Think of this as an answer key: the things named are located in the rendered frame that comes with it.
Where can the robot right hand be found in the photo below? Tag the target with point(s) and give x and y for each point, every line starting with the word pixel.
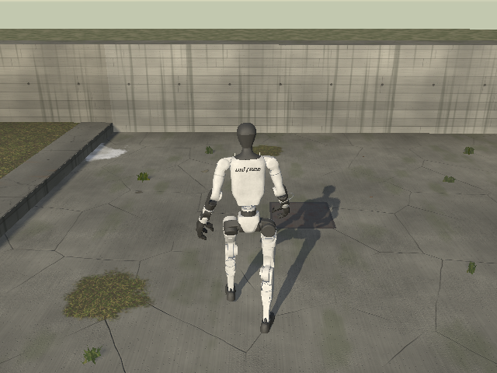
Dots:
pixel 285 211

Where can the right robot upper arm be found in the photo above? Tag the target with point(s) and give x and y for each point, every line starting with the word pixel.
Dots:
pixel 275 173

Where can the robot right forearm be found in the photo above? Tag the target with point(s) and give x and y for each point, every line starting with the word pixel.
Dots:
pixel 284 202

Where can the robot left forearm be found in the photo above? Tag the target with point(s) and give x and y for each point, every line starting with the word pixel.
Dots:
pixel 207 209

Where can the humanoid robot torso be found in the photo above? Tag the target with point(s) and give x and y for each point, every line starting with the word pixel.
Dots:
pixel 248 187

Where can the robot left thigh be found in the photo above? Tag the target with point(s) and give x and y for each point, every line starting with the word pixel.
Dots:
pixel 230 227

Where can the robot left hand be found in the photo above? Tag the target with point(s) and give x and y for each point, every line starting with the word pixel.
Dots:
pixel 200 229

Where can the left robot upper arm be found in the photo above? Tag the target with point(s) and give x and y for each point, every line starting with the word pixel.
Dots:
pixel 218 180

